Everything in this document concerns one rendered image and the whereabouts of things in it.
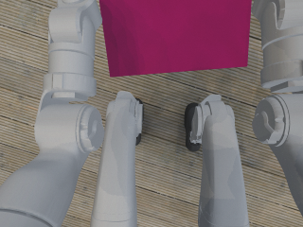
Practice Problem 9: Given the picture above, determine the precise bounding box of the robot left forearm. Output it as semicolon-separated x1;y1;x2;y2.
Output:
34;0;103;143

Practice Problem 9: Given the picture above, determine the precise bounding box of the robot right forearm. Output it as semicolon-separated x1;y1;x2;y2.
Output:
251;0;303;94

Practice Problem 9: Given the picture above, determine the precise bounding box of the right robot thigh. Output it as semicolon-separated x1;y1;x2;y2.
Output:
193;101;250;227

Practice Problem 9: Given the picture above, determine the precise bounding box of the right robot upper arm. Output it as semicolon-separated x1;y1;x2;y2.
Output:
252;94;303;217

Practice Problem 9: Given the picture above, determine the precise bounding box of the carton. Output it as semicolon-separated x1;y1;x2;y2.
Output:
99;0;252;78

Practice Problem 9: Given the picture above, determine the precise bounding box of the left robot upper arm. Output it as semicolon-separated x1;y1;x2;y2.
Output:
0;104;105;227

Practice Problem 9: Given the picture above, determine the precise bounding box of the robot right foot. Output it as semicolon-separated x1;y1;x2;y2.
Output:
184;102;201;152

